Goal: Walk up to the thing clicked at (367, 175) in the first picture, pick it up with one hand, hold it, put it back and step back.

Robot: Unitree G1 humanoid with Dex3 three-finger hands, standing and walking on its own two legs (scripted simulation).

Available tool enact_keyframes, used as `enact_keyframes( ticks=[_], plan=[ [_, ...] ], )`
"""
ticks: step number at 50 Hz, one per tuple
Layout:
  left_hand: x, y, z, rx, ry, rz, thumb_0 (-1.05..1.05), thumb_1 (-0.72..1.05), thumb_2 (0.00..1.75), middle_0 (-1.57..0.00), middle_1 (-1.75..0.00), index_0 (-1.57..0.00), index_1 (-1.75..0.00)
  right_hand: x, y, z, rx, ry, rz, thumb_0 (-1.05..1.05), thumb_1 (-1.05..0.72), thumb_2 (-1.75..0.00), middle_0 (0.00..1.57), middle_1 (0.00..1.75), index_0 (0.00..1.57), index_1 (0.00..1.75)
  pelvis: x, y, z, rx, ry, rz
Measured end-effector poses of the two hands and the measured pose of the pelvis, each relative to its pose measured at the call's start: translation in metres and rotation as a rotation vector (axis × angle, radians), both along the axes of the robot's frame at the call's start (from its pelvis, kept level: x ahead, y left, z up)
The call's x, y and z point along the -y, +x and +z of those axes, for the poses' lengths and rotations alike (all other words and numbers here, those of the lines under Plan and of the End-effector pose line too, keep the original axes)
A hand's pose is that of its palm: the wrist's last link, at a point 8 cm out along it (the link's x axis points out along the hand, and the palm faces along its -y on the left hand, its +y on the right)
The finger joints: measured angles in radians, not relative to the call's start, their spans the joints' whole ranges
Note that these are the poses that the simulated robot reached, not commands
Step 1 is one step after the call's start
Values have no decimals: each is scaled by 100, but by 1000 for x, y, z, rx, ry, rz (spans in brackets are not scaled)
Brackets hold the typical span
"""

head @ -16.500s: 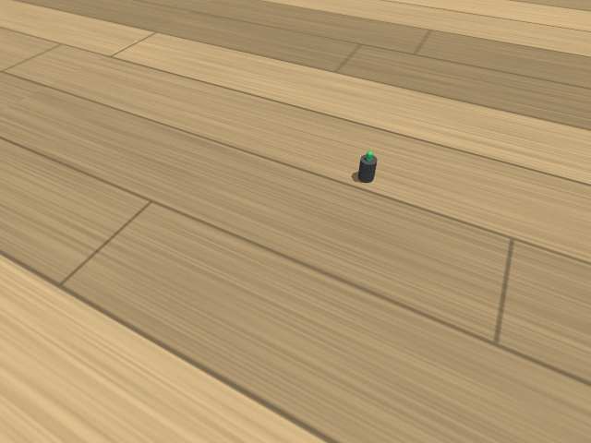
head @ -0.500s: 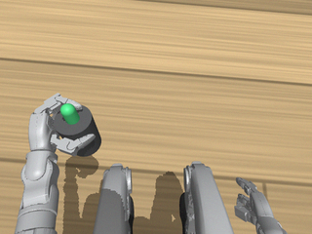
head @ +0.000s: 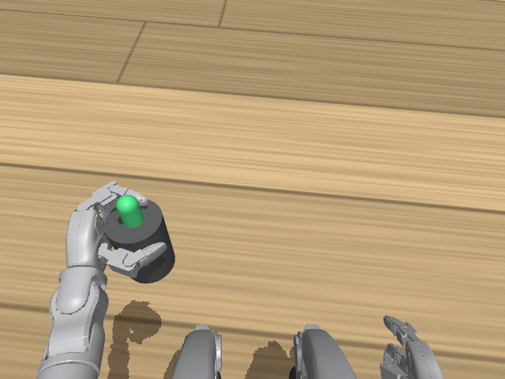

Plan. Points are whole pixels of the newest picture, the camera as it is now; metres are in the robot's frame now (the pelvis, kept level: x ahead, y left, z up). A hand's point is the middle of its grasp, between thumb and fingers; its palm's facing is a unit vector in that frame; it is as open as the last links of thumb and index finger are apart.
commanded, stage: lift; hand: left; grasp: from the side
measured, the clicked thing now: (139, 234) +0.34 +0.19 +0.00
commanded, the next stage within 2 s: hold in 0.86 s
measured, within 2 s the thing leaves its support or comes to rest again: neither
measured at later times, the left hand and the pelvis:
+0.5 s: hand (128, 208) +0.34 +0.18 +0.09, palm faces +0.06 -1.00 -0.02, open 9.3 cm; pelvis +0.01 +0.00 +0.06, yaw +0 degrees
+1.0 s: hand (133, 192) +0.35 +0.16 +0.11, palm faces +0.04 -1.00 -0.01, open 9.3 cm; pelvis +0.03 -0.01 +0.08, yaw +0 degrees
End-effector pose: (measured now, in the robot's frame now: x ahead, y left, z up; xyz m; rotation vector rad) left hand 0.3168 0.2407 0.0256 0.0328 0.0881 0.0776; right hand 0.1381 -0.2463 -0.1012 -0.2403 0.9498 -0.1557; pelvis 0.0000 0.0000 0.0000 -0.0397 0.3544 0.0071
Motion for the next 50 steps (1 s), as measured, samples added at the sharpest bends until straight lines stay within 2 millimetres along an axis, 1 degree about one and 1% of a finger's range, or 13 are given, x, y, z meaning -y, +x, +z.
enact_keyframes(
  ticks=[6,11,23,33,42,50],
  plan=[
    [3,-1,20,-6,1,-19,1,-42,100,-67,-97,-90,-109,1,-8,18,-24,-2,-5,1,-89,-89,20,30,20,30,0,4,19,39,4,-1],
    [6,-2,32,-15,-4,-14,1,-42,100,-67,-97,-90,-109,-1,-10,29,-30,1,-7,1,-89,-89,20,30,20,30,0,6,31,70,9,-2],
    [12,1,61,2,-8,-14,1,-42,100,-67,-97,-90,-110,-5,-4,53,-11,7,-5,1,-90,-89,20,30,20,30,2,12,56,133,16,0],
    [16,7,72,2,-16,-26,1,-42,100,-67,-98,-89,-110,-2,2,66,-8,0,-10,1,-90,-89,20,30,20,30,3,20,68,167,20,-2],
    [20,12,80,0,-17,-31,1,-42,100,-66,-98,-89,-110,2,2,71,-27,-1,-19,1,-90,-89,20,30,20,30,5,26,74,186,22,-3],
    [24,14,86,7,-25,-33,1,-42,100,-66,-98,-89,-110,5,1,76,-32,-3,-28,1,-90,-89,20,30,20,30,6,28,80,206,25,-5]
  ],
)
